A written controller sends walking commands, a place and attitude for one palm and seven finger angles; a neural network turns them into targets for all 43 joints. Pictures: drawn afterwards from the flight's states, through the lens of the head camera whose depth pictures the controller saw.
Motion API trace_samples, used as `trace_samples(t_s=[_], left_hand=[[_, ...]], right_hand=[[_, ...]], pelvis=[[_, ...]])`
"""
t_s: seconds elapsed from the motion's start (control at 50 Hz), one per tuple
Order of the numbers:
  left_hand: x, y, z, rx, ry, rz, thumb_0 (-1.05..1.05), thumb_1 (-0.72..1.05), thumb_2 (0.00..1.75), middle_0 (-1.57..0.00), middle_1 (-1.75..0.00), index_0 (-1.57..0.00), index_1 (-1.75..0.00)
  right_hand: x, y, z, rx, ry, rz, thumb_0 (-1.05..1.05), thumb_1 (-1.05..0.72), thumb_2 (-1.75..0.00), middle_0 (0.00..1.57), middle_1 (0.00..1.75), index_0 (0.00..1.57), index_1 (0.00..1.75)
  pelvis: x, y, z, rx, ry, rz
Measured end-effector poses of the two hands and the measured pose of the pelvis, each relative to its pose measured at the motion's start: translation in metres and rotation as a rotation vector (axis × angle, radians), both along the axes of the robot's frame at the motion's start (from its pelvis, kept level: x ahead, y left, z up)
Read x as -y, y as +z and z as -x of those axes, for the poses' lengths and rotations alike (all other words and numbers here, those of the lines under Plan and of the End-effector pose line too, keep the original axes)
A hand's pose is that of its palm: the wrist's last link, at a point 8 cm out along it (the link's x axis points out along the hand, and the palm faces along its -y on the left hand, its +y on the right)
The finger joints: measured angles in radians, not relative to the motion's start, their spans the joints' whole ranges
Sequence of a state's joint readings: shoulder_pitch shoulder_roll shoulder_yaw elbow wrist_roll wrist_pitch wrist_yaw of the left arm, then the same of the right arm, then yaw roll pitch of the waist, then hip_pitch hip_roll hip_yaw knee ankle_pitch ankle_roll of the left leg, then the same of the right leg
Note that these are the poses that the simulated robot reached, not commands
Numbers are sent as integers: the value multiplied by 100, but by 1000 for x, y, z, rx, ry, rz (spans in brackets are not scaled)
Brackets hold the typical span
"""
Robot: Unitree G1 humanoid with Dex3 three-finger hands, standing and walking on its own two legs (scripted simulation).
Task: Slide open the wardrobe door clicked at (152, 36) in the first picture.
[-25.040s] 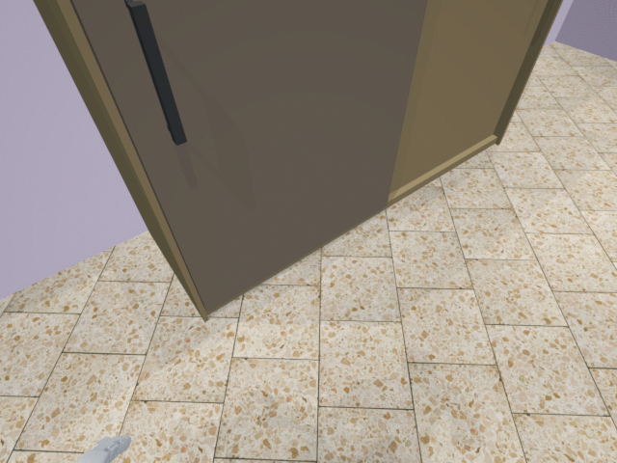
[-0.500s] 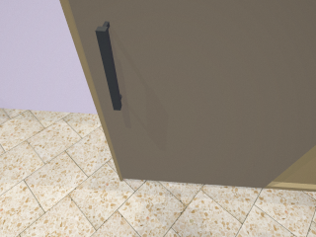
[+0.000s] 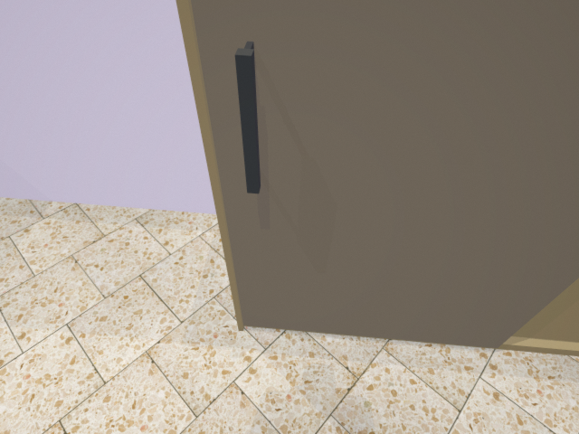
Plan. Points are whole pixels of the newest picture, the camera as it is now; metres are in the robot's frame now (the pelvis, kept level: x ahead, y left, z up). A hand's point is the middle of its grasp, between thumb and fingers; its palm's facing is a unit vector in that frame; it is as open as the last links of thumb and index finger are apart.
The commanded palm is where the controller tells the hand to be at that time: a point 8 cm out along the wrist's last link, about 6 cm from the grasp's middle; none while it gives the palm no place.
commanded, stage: look again from close up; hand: left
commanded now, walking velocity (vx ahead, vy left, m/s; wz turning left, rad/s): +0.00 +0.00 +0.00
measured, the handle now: (251, 125) +0.57 +0.11 +0.14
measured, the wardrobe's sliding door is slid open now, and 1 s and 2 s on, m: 0.00 0.00 0.00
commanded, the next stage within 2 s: raise the hand with hooked fingers in 1.46 s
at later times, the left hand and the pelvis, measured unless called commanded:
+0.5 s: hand out of the picture -0.03 +0.13 -0.18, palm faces +0.02 -0.99 -0.13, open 7.4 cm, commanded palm none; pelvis +0.00 -0.02 +0.00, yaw +0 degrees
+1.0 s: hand out of the picture +0.00 +0.12 -0.17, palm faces +0.02 -0.99 -0.16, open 7.4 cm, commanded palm none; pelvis +0.01 -0.04 +0.00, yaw +0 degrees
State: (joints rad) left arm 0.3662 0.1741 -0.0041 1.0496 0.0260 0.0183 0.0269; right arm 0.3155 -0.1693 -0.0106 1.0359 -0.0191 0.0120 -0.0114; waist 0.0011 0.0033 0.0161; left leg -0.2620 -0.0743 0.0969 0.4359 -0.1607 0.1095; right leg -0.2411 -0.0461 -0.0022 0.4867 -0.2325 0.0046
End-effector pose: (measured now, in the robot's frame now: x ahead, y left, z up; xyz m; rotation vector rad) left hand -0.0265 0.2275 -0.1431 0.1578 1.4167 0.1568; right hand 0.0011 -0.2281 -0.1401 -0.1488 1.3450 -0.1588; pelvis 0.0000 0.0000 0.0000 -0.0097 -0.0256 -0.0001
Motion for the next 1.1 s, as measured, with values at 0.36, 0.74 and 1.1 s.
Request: trace_samples(t_s=[0.36, 0.74, 1.1], left_hand=[[42, -5, 23, -37, 22, 69, 0, 91, 90, -20, -30, -20, -30], [51, -3, -10, 27, -3, 49, 0, 91, 90, -20, -30, -20, -30], [57, -2, -21, 31, -4, 49, 0, 91, 90, -20, -30, -20, -30]], right_hand=[[6, 1, -4, 11, -2, -8, 1, -91, -90, 20, 30, 20, 30], [15, -1, 14, -49, -23, -31, 0, -91, -90, 20, 30, 20, 30], [23, 0, 0, -39, -18, -29, 0, -91, -90, 20, 30, 20, 30]], pelvis=[[12, 2, 2, 2, 2, -5], [30, 3, -2, -8, 6, -4], [37, 4, -9, -5, 3, -5]])
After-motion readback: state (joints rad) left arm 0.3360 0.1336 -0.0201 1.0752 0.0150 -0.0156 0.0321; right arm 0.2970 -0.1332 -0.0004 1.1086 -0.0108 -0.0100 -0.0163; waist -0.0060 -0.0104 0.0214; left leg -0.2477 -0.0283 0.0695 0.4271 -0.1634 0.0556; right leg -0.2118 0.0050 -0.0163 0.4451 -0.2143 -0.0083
